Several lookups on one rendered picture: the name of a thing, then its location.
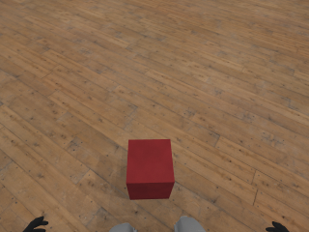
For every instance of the right robot thigh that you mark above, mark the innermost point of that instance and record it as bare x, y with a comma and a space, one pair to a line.
188, 224

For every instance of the robot left hand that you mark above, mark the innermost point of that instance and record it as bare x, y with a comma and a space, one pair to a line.
38, 221

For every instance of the carton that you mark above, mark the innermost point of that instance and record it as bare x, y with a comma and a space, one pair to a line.
149, 169

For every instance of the robot right hand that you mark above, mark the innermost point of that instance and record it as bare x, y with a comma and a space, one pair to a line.
278, 227

